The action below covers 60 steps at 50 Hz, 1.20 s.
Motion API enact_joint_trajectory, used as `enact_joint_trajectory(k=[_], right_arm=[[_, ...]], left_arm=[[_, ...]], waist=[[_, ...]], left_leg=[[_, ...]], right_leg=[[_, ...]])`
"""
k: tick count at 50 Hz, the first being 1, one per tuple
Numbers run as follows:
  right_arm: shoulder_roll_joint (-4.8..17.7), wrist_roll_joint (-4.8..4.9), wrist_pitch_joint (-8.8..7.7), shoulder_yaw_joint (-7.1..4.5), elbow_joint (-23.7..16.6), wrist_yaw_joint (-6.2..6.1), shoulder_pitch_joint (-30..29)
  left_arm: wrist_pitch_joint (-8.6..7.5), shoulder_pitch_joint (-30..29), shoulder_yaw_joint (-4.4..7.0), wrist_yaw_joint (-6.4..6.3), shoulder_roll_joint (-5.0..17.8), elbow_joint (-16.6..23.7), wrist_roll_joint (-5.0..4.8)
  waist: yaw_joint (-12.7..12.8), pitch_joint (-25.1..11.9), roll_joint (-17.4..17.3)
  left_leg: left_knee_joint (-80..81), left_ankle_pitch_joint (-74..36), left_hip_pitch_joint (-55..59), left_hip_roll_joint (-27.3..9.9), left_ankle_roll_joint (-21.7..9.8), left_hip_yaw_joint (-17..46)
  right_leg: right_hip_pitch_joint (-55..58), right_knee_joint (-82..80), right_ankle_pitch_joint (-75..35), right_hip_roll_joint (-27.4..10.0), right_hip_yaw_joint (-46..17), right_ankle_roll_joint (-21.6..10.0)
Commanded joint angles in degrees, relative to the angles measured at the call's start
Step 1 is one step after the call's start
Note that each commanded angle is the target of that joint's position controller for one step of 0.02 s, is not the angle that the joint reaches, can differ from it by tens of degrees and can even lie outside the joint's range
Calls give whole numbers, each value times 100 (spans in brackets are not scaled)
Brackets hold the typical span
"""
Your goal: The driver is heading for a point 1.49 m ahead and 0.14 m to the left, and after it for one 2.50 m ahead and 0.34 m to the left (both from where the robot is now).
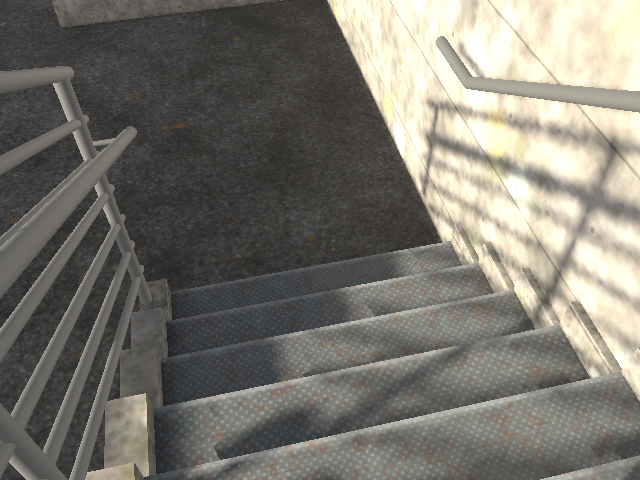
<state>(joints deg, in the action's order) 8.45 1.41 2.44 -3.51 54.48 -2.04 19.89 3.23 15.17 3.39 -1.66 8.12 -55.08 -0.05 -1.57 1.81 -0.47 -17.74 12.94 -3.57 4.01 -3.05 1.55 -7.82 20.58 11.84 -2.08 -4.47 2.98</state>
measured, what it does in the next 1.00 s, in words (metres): lifts its right foot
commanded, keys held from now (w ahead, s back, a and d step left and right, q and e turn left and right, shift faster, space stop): no key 0.66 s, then w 0.34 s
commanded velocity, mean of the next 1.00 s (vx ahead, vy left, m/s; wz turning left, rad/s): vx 0.08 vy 0.00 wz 0.00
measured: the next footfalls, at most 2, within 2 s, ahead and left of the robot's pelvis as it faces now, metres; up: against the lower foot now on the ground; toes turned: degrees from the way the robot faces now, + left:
right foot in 1.04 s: +0.13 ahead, -0.17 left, +0.00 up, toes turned -1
left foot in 1.42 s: +0.35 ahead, -0.02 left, -0.17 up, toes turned -1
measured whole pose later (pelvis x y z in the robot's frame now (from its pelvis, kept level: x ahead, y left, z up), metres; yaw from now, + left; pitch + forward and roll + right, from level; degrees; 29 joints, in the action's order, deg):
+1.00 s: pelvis +0.09 -0.05 -0.03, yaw +0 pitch +5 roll -1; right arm 13.1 2.5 0.2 -5.0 54.5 -3.1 32.4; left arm -4.1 21.4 3.6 0.9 10.8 -57.1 -1.5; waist -2.2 -3.4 -1.5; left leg -32.9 28.8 -9.2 -1.2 -2.7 2.7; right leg -25.4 45.0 29.2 0.8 1.9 -4.6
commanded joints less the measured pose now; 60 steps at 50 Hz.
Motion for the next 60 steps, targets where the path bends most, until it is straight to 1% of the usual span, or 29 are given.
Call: enact_joint_trajectory(k=[1, 2, 3, 4, 6, 12, 15, 20, 21, 26, 32, 34, 36, 38, 40, 42, 44, 46, 48, 50, 51, 52, 53, 54, 55, 57, 58, 59, 60], right_arm=[[534, -17, -12, -156, -139, 9, 373], [552, -19, -10, -158, -195, -25, 221], [512, -23, -12, -152, -208, -40, 183], [558, -65, -30, -148, -218, -31, 211], [470, 12, -44, -139, -186, -51, 309], [484, -34, 40, -153, -204, -107, 384], [511, 25, 30, -137, -148, -79, 438], [529, -87, -61, -44, -7, -37, 607], [591, -148, -68, -16, 4, -29, 568], [560, -60, -125, 28, 34, 51, 674], [571, -61, -37, 86, 7, 8, 767], [493, 0, -11, 96, -22, -22, 796], [530, -81, 53, 90, -96, -120, 775], [802, -36, 73, -16, -201, -180, 864], [1067, 101, 51, -139, -256, -239, 1126], [1387, 196, -46, -272, -245, -259, 1576], [1466, 125, -140, -317, -237, -325, 1596], [1329, 62, -311, -337, -157, -266, 1565], [953, 44, -354, -217, -312, -106, 1006], [1022, 149, -332, -223, -442, 4, 654], [1254, 119, -339, -264, -414, -49, 484], [1197, 60, -429, -222, -421, -50, -110], [578, 17, -529, -95, -657, -104, 45], [855, 253, -718, -186, -576, -126, 478], [886, 394, -787, -147, -694, -155, 229], [813, 108, -677, -140, -590, -241, 308], [871, 10, -590, -162, -472, -168, 454], [774, -85, -496, -130, -393, -11, 526], [784, -135, -443, -142, -481, 100, 401]], left_arm=[[-17, 544, 56, 27, 329, 2, 35], [-27, 492, 31, -19, 324, 33, 170], [-36, 424, 30, -46, 353, 43, 172], [-41, 421, 50, -74, 420, 92, 61], [-81, 543, -4, -68, 274, 35, 56], [-221, 700, -36, -46, 308, -63, 52], [-199, 823, -70, -2, 216, -109, 71], [-92, 1014, -59, -54, 302, -189, 172], [-73, 1038, -7, -38, 457, -315, 103], [-102, 1187, -78, -57, 281, -520, 117], [-104, 1299, -115, 2, 292, -690, 95], [-115, 1342, -186, -48, 106, -634, 136], [-133, 1210, -150, -114, 242, -515, -1], [-284, 1138, -91, -141, 326, -407, -76], [-457, 943, -79, -95, 267, -203, -48], [-626, 761, -42, -20, 273, -73, -31], [-738, 741, 49, 155, 352, -90, -81], [-846, 890, 64, 199, 349, -121, -196], [-803, 964, 40, 283, 321, -119, -196], [-739, 1094, -9, 333, 256, -54, -118], [-740, 1819, 61, 304, 419, -291, -94], [-839, 3144, 252, 345, 889, -652, -77], [-995, 3406, 370, 370, 1570, -684, 44], [-1066, 2963, 270, 448, 1340, -532, -97], [-1056, 2562, 160, 363, 1084, -503, -176], [-939, 1858, 1, 349, 855, -313, -99], [-888, 1657, -94, 326, 628, -191, 15], [-828, 1378, -104, 242, 627, -126, 51], [-839, 1448, -172, 205, 620, -42, 95]], waist=[[120, 132, 231], [166, 62, 273], [151, 178, 229], [191, 226, 230], [160, 293, 166], [111, 383, 86], [166, 98, 142], [307, 216, 85], [351, 204, 297], [364, 110, 91], [299, 37, 7], [280, 76, -178], [157, 329, -180], [81, 455, -276], [-30, 690, -488], [-154, 1068, -252], [-167, 959, -448], [53, 767, -470], [225, 620, -685], [540, 144, -619], [902, -169, -827], [1692, -717, -293], [1376, -681, 1444], [959, -269, 972], [628, 417, 582], [111, 377, 103], [-87, 181, 124], [-209, 22, 495], [-241, -31, 354]], left_leg=[[180, -1464, -202, -958, -188, 643], [222, -1006, -334, -821, -153, 585], [238, -832, -433, -795, -136, 543], [149, -890, -481, -801, -143, 523], [139, -698, -532, -784, -142, 428], [62, -693, -537, -778, -74, 336], [-96, -877, -504, -804, -61, 303], [24, -690, -856, -857, 72, 276], [-100, -749, -891, -819, 52, 209], [-186, -1071, -885, -834, 75, 176], [-246, -1264, -711, -816, 47, 158], [3, -777, -687, -822, 93, 249], [123, 184, -629, -686, -16, 313], [328, 1554, -641, -766, -307, 624], [617, 2581, -578, -1313, -774, 1426], [809, 2861, -637, -2036, -1269, 2287], [390, 2404, -415, -2112, -1406, 2391], [114, 2173, -754, -2293, -1486, 2436], [-288, 1155, -1194, -2253, -1422, 2175], [-1049, 101, -1852, -1905, -1091, 1430], [-1892, -600, -2341, -1263, -765, 604], [-4128, -1942, -3373, -773, -367, 264], [-6518, 1501, -4875, 224, -83, 509], [-6632, 1803, -5544, 178, -386, 1645], [-6449, 1435, -5780, -83, -386, 1514], [-5892, 478, -5063, -658, -359, 1024], [-5344, -158, -4548, -826, -318, 767], [-5405, -857, -4196, -819, -334, 542], [-4877, -1676, -3800, -707, -399, 319]], right_leg=[[36, -94, -786, -261, -134, -182], [62, -135, -742, -208, -124, -143], [31, -147, -733, -208, -134, -153], [12, -196, -782, -192, -174, -169], [14, -258, -774, -224, -194, -184], [-153, -274, -896, -186, -206, -288], [5, -187, -1254, -145, -162, -335], [177, -303, -1113, -163, -232, -362], [186, -304, -1361, -158, -204, -380], [268, -263, -1523, -161, -178, -432], [90, -176, -1412, -129, -108, -359], [14, -214, -710, -96, -103, -317], [-413, -92, 19, 23, -6, -319], [-898, 371, 857, 274, 271, -370], [-1642, 1034, 1296, 330, 464, -413], [-2377, 1569, 1566, 214, 487, -531], [-2877, 1912, 1763, 63, 304, -681], [-2868, 2651, 2011, -18, 189, -767], [-2624, 2838, 1881, 14, 388, -803], [-1349, 2418, 1604, 298, 798, -821], [50, 1645, 1017, 611, 1107, -813], [1857, 1538, -343, 421, 549, -1115], [1888, 290, -394, -1294, -3104, -2094], [1726, 0, 119, -2020, -4488, -2671], [987, 225, -446, -2069, -3693, -2475], [-85, 676, -1456, -1561, -2145, -1782], [-567, 718, -1395, -1163, -1528, -1536], [-939, 928, -1649, -890, -1092, -1423], [-1299, 902, -1533, -494, -608, -1287]])
Velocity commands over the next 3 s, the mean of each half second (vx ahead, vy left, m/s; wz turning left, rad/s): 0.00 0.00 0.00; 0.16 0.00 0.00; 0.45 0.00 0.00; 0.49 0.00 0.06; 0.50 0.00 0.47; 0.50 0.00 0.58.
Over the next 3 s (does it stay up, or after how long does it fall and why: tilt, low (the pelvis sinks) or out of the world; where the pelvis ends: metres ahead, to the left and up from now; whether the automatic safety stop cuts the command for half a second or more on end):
stays up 1.13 -0.12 -0.68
